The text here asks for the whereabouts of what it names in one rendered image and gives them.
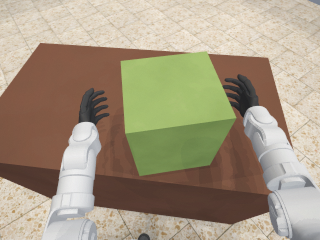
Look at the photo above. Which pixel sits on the carton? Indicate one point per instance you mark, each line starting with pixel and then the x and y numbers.
pixel 176 112

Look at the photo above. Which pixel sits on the pedestal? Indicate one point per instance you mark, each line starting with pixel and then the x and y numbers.
pixel 40 108

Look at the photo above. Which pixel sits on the right robot upper arm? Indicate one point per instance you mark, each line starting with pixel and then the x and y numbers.
pixel 295 213

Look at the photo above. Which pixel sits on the left robot upper arm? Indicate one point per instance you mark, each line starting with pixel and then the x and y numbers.
pixel 77 229

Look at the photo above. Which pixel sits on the robot right forearm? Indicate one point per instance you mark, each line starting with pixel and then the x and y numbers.
pixel 282 170

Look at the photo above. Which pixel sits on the robot left hand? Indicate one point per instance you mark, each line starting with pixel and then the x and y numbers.
pixel 87 111

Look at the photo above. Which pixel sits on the robot left forearm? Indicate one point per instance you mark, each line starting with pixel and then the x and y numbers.
pixel 74 196

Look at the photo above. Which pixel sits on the robot right hand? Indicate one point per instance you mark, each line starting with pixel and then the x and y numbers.
pixel 246 97

